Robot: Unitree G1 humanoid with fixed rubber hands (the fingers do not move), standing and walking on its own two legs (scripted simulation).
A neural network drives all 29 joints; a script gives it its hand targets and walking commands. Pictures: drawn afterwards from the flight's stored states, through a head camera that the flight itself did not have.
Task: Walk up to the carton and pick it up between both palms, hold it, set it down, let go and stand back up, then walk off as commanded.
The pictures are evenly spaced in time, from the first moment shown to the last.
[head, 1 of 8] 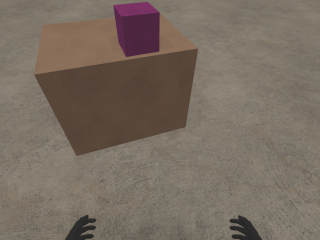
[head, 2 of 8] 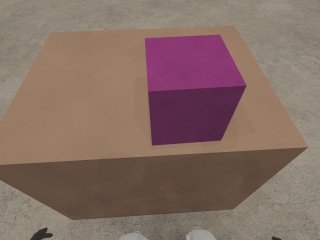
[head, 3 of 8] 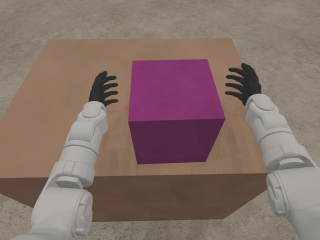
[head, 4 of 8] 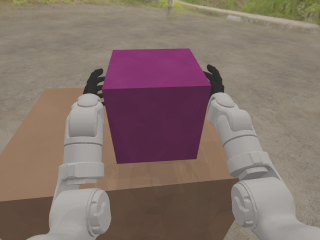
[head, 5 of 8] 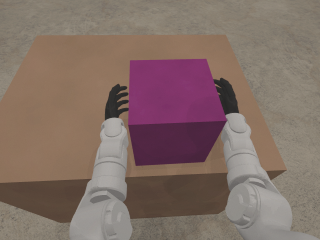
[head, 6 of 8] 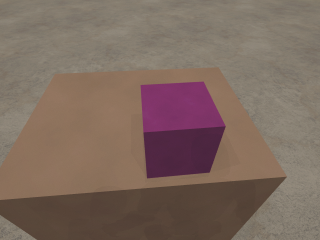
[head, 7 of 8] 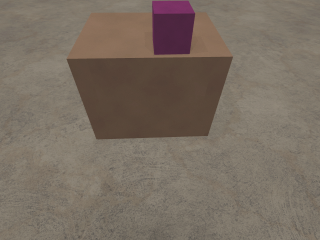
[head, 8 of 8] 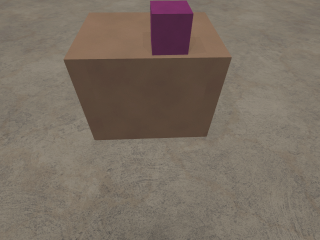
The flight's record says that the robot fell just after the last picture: no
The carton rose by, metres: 0.18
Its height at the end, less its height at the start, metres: +0.00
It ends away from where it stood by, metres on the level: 0.00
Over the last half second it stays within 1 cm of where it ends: yes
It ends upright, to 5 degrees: yes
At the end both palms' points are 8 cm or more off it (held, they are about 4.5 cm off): yes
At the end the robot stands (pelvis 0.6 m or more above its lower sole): yes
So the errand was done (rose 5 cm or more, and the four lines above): yes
